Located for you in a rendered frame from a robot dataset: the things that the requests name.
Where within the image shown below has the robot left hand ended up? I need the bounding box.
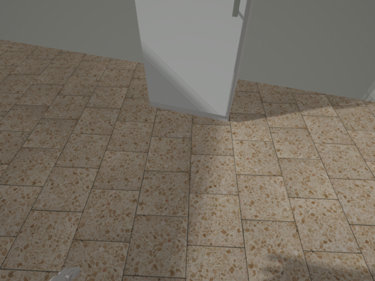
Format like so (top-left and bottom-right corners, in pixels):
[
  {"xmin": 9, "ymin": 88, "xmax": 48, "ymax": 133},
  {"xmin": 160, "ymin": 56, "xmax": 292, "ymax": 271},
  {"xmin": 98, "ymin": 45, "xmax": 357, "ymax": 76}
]
[{"xmin": 49, "ymin": 267, "xmax": 80, "ymax": 281}]

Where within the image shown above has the fridge door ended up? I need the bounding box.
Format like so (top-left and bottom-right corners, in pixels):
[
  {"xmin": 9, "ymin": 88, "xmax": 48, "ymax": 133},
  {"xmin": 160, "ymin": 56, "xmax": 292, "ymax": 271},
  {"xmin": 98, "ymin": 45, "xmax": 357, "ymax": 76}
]
[{"xmin": 135, "ymin": 0, "xmax": 247, "ymax": 116}]

